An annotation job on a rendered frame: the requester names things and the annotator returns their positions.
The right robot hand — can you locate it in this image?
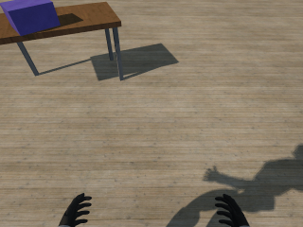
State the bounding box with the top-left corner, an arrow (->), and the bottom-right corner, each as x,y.
215,194 -> 250,227

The table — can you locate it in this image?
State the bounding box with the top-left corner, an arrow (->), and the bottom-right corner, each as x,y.
0,2 -> 124,81

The carton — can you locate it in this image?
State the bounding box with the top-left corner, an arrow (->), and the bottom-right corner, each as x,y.
0,0 -> 61,36

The left robot hand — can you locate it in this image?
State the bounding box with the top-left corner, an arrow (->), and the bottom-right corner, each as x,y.
59,193 -> 92,227

